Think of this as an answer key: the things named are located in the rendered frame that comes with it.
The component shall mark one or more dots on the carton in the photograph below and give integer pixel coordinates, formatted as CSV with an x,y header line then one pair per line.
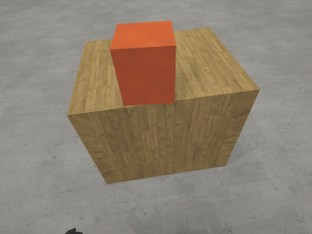
x,y
144,59

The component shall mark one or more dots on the pedestal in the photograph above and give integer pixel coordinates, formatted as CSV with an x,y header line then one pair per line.
x,y
214,96

